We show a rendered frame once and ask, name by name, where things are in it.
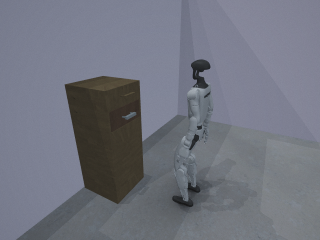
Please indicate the drawer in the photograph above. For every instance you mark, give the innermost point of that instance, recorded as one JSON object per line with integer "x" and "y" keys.
{"x": 116, "y": 119}

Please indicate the handle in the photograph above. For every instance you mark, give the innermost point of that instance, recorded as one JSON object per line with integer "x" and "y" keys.
{"x": 129, "y": 95}
{"x": 132, "y": 114}

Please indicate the robot right upper arm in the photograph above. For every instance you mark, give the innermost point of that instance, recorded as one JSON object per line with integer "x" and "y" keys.
{"x": 210, "y": 105}

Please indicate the robot left hand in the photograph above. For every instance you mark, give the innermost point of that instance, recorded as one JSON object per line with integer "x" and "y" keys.
{"x": 183, "y": 152}

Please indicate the robot left forearm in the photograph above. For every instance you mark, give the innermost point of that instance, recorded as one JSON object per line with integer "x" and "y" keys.
{"x": 192, "y": 128}

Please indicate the robot right forearm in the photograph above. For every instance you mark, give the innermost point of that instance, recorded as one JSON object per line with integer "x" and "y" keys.
{"x": 206, "y": 122}

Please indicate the robot right hand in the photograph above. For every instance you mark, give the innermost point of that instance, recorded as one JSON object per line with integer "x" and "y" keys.
{"x": 206, "y": 134}

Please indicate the cabinet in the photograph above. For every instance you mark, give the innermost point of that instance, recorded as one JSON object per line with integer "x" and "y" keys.
{"x": 111, "y": 162}

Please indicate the robot right thigh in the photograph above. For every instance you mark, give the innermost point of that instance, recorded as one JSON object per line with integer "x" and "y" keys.
{"x": 191, "y": 159}

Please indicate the robot left upper arm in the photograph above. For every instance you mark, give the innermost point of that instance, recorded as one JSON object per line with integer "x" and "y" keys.
{"x": 193, "y": 99}

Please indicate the right robot shin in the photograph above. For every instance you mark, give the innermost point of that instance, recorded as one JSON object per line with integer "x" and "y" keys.
{"x": 192, "y": 171}

